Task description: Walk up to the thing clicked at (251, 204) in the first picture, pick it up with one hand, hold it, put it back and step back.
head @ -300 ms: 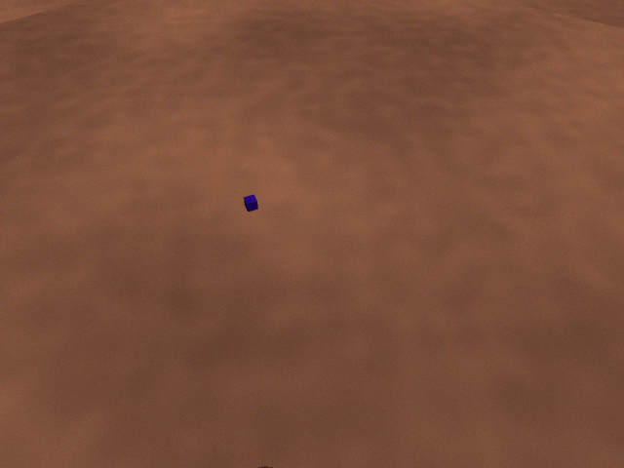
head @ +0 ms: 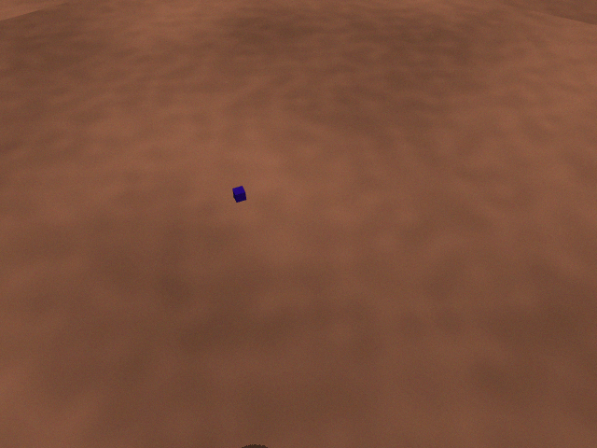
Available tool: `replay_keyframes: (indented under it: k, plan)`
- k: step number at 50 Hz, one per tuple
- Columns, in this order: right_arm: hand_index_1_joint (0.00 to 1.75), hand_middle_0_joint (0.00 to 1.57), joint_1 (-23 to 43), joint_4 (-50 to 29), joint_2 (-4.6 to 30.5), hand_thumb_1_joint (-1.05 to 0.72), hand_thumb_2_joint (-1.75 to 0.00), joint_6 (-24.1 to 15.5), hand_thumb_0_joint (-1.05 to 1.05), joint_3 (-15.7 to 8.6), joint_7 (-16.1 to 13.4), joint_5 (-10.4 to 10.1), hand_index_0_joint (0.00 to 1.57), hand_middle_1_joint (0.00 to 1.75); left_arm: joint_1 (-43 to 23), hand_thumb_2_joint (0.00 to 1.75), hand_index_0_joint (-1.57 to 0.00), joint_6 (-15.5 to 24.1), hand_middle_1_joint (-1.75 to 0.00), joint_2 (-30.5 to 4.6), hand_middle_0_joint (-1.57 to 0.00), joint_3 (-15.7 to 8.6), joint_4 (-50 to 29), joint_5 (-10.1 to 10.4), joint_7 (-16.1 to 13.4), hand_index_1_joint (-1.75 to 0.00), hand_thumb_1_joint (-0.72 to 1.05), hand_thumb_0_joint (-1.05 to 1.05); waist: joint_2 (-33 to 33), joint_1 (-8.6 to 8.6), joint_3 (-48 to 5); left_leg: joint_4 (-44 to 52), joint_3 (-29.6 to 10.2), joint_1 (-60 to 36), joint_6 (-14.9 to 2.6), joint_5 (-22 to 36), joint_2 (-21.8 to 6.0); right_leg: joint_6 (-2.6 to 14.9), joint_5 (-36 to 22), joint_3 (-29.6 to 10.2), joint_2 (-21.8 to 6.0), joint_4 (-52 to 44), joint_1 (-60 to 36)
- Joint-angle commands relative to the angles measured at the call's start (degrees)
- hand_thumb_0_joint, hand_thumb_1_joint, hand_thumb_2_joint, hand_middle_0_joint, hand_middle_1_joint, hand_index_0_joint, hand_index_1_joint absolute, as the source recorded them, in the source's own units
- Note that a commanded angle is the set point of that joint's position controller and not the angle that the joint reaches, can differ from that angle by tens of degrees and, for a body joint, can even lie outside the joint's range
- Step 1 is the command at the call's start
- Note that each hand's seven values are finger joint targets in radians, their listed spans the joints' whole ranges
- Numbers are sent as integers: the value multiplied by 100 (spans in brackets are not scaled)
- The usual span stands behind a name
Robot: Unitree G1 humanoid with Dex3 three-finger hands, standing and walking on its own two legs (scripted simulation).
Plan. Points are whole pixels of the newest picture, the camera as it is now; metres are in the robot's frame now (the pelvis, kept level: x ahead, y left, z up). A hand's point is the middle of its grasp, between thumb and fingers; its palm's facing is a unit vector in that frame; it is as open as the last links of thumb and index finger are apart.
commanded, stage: stand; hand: left
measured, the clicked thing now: (239, 194) +1.34 +0.29 -0.76
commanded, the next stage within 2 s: walk up in 0.82 s
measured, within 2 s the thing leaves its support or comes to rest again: neither
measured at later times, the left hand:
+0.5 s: hand out of the picture +0.08 +0.25 -0.15, palm faces -0.05 -0.94 -0.34, open 7.3 cm
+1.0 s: hand out of the picture +0.07 +0.28 -0.15, palm faces +0.01 -0.94 -0.35, open 7.3 cm
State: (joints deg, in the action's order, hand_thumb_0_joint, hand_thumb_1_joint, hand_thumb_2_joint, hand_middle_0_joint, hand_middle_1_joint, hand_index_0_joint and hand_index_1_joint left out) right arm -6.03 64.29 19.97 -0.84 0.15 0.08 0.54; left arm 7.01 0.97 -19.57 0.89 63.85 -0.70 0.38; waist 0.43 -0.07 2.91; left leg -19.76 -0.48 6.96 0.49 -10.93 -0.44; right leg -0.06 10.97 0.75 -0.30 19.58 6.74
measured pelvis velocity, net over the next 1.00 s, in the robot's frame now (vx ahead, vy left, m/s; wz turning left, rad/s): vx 0.02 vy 0.01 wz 0.02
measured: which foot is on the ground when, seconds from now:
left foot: down 0.00-0.92, up 0.94-1.00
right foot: down 0.00-1.00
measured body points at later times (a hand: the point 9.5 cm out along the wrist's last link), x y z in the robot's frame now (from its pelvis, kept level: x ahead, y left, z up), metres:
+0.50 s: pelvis +0.00 +0.00 +0.00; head +0.01 +0.00 +0.45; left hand +0.08 +0.29 -0.13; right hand +0.08 -0.30 -0.13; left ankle +0.00 +0.12 -0.75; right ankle +0.00 -0.12 -0.75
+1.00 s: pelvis +0.02 +0.01 -0.01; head +0.02 +0.01 +0.44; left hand +0.07 +0.33 -0.13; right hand +0.09 -0.32 -0.13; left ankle +0.01 +0.12 -0.72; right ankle +0.00 -0.12 -0.75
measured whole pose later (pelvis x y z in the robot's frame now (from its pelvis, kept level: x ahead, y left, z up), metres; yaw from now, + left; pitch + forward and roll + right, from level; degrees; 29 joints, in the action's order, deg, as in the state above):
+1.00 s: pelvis +0.02 +0.01 -0.01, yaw +1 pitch -2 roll -1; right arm -11.7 60.7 23.4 -1.0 -3.9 2.7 2.4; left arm 13.0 3.4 -21.8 -3.6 58.6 -2.6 3.5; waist 1.0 1.4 1.1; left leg -41.3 0.2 16.8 -1.8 -26.1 -1.2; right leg 2.7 14.4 1.0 0.1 22.9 6.5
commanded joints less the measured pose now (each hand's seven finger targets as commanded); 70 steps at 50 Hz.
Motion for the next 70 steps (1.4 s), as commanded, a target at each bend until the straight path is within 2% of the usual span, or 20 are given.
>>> replay_keyframes:
  k: [1, 40, 41, 42, 44, 45, 46, 47, 48, 51, 54, 56, 57, 58, 59, 60, 61, 64, 66, 70]
  plan:
    - [30, 20, 195, -311, 1137, -90, -90, -97, 0, -206, -50, -14, 20, 30, -232, 90, -20, 113, -30, -1246, -20, -265, -311, 34, -105, -30, 90, 0, -105, -9, -451, 284, -480, -102, -178, 915, -663, 142, -911, -577, -707, -284, -80]
    - [30, 20, 151, -333, 1186, -90, -90, -98, 0, -229, -56, -4, 20, 30, -225, 90, -20, 107, -30, -1264, -20, -297, -352, 22, -99, -30, 90, 0, 20, 10, -367, 414, -476, -124, -172, 724, -689, 156, -800, -608, -700, -402, -118]
    - [30, 20, -241, -621, 1708, -90, -90, -198, 0, -584, 84, 106, 20, 30, 149, 90, -20, 193, -30, -1817, -20, -686, -638, -91, 86, -30, 90, 0, -56, 35, -1035, -124, -520, -148, -609, -2250, -487, 386, 2048, -590, -412, 105, -292]
    - [30, 20, -210, -601, 1755, -90, -90, -203, 0, -639, 146, 163, 20, 30, 231, 90, -20, 197, -30, -1815, -20, -721, -585, -148, 143, -30, 90, 0, 29, 101, -578, -191, -696, 450, -676, -3099, -545, 496, 2935, -868, -536, 243, 142]
    - [30, 20, 201, -874, 1577, -90, -90, -190, 0, -615, 214, 176, 20, 30, 316, 90, -20, 214, -30, -1791, -20, -797, -672, -169, 206, -30, 90, 0, -139, 280, 193, -567, -577, 1677, -602, -3008, -439, 695, 3432, -1428, -801, -67, 270]
    - [30, 20, 502, -1044, 1404, -90, -90, -198, 0, -614, 246, 191, 20, 30, 529, 90, -20, 239, -30, -1851, -20, -838, -660, -158, 214, -30, 90, 0, -528, 450, 535, -1214, -137, 2461, -440, -2256, -225, 921, 3589, -1944, -1190, -583, -153]
    - [30, 20, 764, -1158, 1267, -90, -90, -210, 0, -606, 239, 201, 20, 30, 746, 90, -20, 287, -30, -1983, -20, -897, -643, -170, 197, -30, 90, 0, -1026, 677, 802, -2361, 186, 3336, -255, -1589, -113, 1261, 3417, -2792, -1856, -1274, -670]
    - [30, 20, 688, -1199, 1299, -90, -90, -248, 0, -605, 235, 189, 20, 30, 880, 90, -20, 338, -30, -2095, -20, -922, -726, -198, 191, -30, 90, 0, -810, 672, 739, -2566, -126, 3692, -253, -1540, -345, 1543, 2706, -3021, -2179, -1361, -1161]
    - [30, 20, 570, -1208, 1352, -90, -90, -285, 0, -622, 242, 161, 20, 30, 957, 90, -20, 338, -30, -2087, -20, -932, -776, -171, 188, -30, 90, 0, -645, 646, 605, -2435, -239, 3548, -234, -1577, -426, 1580, 2153, -2924, -2143, -1255, -1350]
    - [30, 20, 100, -1185, 1409, -90, -90, -294, 0, -724, 370, 171, 20, 30, 469, 90, -20, 309, -30, -1959, -20, -893, -1069, -178, 226, -30, 90, 0, -773, 310, 137, -2174, -157, 2315, -161, -1670, -448, 1223, 2453, -1867, -1509, -1169, -569]
    - [30, 20, -659, -1079, 1453, -90, -90, -297, 0, -818, 400, 133, 20, 30, -296, 90, -20, 273, -30, -2005, -20, -867, -1412, -146, 285, -30, 90, 0, -1216, -231, 231, -1478, 148, 652, -115, -763, -424, 954, 2188, -1058, -1169, -820, 1082]
    - [30, 20, -1590, -819, 1492, -90, -90, -312, 0, -950, 328, 135, 20, 30, -381, 90, -20, 233, -30, -1760, -20, -785, -1507, -136, 316, -30, 90, 0, -477, -702, -78, -891, 383, -1072, -35, 77, -176, 697, 2165, -350, -703, 471, 2174]
    - [30, 20, -2188, -647, 1749, -90, -90, -341, 0, -1075, 252, 165, 20, 30, -46, 90, -20, 214, -30, -1449, -20, -698, -1500, -147, 322, -30, 90, 0, 654, -929, -491, -662, 80, -2219, -141, -335, -185, 597, 2194, -22, -277, 1985, 2874]
    - [30, 20, -2641, -649, 2186, -90, -90, -383, 0, -1170, 178, 275, 20, 30, 286, 90, -20, 225, -30, -1030, -20, -573, -1491, -103, 289, -30, 90, 0, 1951, -1026, -522, 329, -1868, -2222, -411, -2444, -1316, 458, 2512, 14, 489, 3881, 3669]
    - [30, 20, -1899, -1033, 2444, -90, -90, -438, 0, -1167, 164, 251, 20, 30, 626, 90, -20, 192, -30, -1266, -20, -621, -1447, -52, 241, -30, 90, 0, 1474, -629, -428, 1249, -3833, -1357, -925, -4022, -2311, 365, 2130, -662, 456, 4592, 3740]
    - [30, 20, -1183, -1277, 2492, -90, -90, -431, 0, -1123, 194, 82, 20, 30, 697, 90, -20, 172, -30, -1725, -20, -683, -1383, -64, 215, -30, 90, 0, 994, -337, -8, 1490, -3916, -434, -1279, -4436, -2553, 372, 1845, -1051, -45, 4602, 3309]
    - [30, 20, -865, -1368, 2368, -90, -90, -437, 0, -1054, 205, 59, 20, 30, 611, 90, -20, 211, -30, -1807, -20, -675, -1355, -36, 217, -30, 90, 0, 722, -183, 369, 1410, -3530, -20, -1473, -3972, -2517, 346, 1559, -1021, -265, 4577, 3227]
    - [30, 20, -742, -1504, 1828, -90, -90, -527, 0, -846, 193, 40, 20, 30, 986, 90, -20, 235, -30, -1855, -20, -729, -1013, 24, 292, -30, 90, 0, 567, 30, 556, 1157, -1546, 302, -988, -2368, -1572, 184, 708, -859, -402, 4008, 2796]
    - [30, 20, -840, -1499, 1810, -90, -90, -577, 0, -816, 196, 15, 20, 30, 1062, 90, -20, 187, -30, -1778, -20, -724, -1034, 14, 375, -30, 90, 0, 712, 53, 684, 1327, -1096, 535, -893, -2047, -1434, 2, 286, -617, -419, 3735, 2638]
    - [30, 20, -1058, -1572, 1848, -90, -90, -590, 0, -829, 215, 7, 20, 30, 474, 90, -20, 188, -30, -1657, -20, -712, -1362, -29, 482, -30, 90, 0, 686, -123, 700, 1371, -660, 218, -1168, -1596, -1427, -118, -43, -289, -572, 2712, 2743]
